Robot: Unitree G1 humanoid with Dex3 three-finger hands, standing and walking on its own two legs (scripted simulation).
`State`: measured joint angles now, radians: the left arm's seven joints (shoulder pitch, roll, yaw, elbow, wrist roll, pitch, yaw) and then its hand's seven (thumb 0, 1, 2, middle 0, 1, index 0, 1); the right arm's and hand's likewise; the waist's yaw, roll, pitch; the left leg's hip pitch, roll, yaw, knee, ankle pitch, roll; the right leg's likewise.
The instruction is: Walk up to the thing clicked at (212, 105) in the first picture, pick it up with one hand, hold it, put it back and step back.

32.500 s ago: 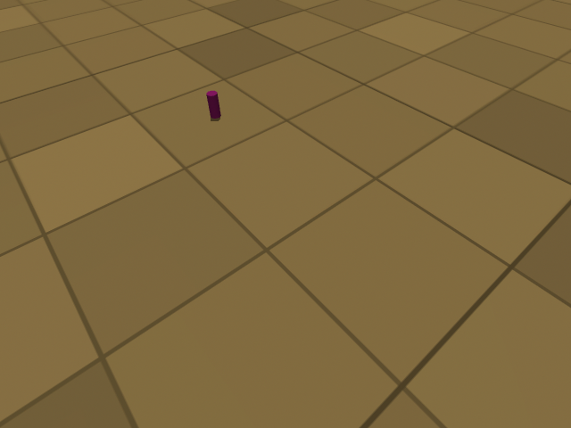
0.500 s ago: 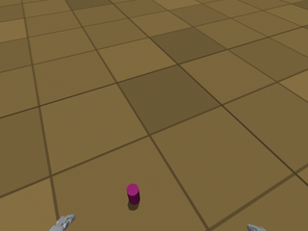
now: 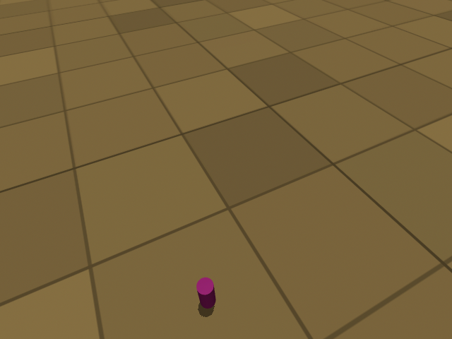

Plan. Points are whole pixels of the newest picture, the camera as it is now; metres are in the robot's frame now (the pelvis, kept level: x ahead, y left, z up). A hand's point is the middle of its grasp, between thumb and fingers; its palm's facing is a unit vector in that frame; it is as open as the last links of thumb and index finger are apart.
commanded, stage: stand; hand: left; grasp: from the side
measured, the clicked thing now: (206, 293) +0.47 +0.13 -0.70
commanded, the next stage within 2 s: step back in 1.34 s
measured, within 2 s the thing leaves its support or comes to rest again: neither
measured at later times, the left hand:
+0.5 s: hand out of the picture +0.07 +0.23 -0.16, palm faces -0.02 -0.94 -0.34, open 7.4 cm
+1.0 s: hand out of the picture +0.10 +0.23 -0.15, palm faces -0.03 -0.94 -0.34, open 7.4 cm
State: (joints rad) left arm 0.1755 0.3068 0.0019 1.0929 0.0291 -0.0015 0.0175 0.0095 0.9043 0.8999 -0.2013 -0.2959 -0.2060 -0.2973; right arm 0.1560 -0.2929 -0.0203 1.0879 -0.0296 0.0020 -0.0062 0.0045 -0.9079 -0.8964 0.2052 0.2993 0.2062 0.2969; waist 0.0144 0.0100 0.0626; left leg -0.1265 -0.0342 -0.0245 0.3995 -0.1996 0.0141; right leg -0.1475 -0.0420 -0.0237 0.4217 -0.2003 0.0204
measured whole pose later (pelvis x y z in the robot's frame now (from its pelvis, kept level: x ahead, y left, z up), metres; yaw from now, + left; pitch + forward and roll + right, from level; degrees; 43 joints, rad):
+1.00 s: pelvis +0.03 -0.01 +0.01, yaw -1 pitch -3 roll +0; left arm 0.09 0.32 0.00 1.16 0.02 -0.01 0.01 0.01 0.90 0.90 -0.20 -0.30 -0.21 -0.30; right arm 0.11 -0.33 -0.01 1.15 -0.02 -0.01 -0.01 0.00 -0.91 -0.90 0.20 0.30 0.21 0.30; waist 0.00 0.01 0.06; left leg -0.07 0.00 -0.02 0.30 -0.18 -0.01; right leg -0.09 -0.01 -0.02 0.32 -0.18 0.00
